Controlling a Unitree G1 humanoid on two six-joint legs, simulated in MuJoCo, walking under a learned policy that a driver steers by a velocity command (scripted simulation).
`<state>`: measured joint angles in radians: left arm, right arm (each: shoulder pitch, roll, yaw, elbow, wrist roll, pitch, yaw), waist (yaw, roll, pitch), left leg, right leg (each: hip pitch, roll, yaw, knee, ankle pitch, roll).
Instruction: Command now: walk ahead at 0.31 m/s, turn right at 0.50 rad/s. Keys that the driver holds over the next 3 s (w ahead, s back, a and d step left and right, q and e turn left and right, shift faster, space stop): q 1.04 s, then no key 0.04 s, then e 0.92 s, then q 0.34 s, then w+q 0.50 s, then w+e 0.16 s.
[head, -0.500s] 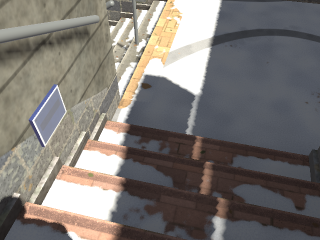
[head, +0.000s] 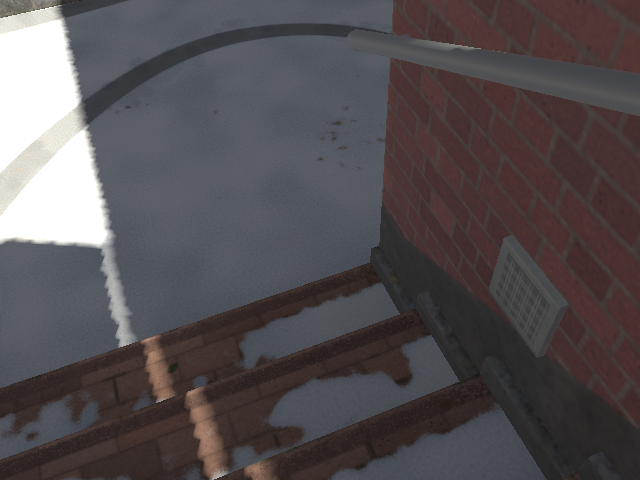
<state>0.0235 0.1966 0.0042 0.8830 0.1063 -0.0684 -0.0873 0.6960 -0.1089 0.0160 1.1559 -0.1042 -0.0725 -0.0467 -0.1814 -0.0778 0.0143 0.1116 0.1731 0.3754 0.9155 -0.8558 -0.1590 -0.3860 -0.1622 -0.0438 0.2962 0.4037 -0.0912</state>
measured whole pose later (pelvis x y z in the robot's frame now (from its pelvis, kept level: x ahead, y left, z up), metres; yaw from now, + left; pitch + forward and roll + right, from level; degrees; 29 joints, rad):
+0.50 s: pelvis +0.15 +0.02 -0.06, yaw +6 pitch +1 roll -1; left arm 0.11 0.24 0.08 0.77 0.03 -0.08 0.02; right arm 0.29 -0.22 -0.07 0.89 -0.05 -0.14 -0.01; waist -0.03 0.01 0.00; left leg -0.40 -0.03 0.05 0.76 -0.38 0.09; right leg -0.52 0.00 0.02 1.25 -0.70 0.05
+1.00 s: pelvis +0.15 -0.04 -0.03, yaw +23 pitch +6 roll +1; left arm 0.31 0.24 0.06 0.73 0.04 -0.03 -0.02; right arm 0.28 -0.26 -0.07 0.80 -0.05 -0.03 0.00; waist 0.00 0.00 -0.08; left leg -0.67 -0.12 -0.15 1.10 -0.40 -0.04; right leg -0.20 0.03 -0.05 0.35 -0.25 -0.08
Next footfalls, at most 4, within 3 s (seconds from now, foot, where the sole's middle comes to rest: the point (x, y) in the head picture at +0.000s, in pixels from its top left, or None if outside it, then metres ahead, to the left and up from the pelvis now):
0.34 left None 0.19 0.11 -0.81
0.86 right None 0.17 -0.12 -0.81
1.30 left None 0.12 0.11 -0.81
1.86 right None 0.17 -0.14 -0.81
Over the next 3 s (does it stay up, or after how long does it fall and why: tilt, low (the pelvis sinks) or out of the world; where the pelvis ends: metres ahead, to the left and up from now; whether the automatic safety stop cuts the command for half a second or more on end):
stays up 0.31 0.10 -0.11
